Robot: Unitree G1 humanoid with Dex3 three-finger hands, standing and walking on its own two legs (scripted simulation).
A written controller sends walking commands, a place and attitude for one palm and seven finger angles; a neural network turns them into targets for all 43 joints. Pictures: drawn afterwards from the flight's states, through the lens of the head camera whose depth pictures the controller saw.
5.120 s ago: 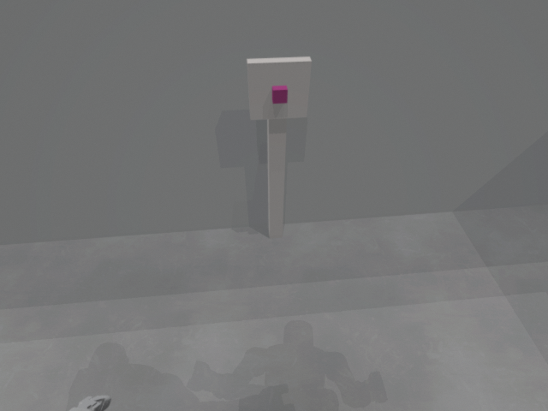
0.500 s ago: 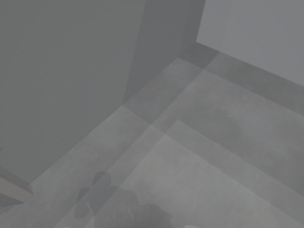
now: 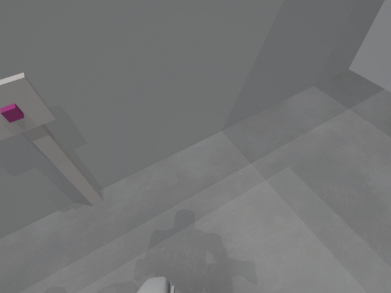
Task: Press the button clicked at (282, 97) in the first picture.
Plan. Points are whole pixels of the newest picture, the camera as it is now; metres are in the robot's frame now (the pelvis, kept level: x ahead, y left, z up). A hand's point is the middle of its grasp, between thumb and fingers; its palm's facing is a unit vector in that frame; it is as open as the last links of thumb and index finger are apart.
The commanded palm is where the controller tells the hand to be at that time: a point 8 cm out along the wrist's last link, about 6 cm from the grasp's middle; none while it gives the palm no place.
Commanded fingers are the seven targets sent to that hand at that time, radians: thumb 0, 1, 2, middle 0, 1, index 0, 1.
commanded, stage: turn to face it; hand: left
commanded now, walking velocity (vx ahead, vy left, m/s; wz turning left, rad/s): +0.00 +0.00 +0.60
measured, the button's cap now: (12, 112) +0.59 +0.63 -0.02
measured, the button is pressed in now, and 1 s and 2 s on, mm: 0 0 0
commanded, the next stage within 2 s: take the last steps up to it in 0.86 s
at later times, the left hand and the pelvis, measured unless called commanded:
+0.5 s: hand out of the picture +0.03 +0.28 -0.16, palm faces +0.31 -0.92 -0.25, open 7.4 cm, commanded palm none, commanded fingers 0.00 0.90 0.90 -0.20 -0.30 -0.20 -0.30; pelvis -0.01 +0.05 +0.00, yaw +16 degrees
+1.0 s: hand out of the picture -0.05 +0.18 -0.15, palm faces +0.51 -0.82 -0.26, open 7.4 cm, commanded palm none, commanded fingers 0.00 0.90 0.90 -0.20 -0.30 -0.20 -0.30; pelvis -0.01 -0.01 +0.00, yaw +30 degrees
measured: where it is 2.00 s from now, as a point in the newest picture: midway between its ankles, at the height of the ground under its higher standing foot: outside the picture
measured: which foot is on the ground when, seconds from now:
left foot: up 0.00-0.14, down 0.16-0.70, up 0.72-1.00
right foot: down 0.00-0.16, up 0.18-0.68, down 0.70-1.00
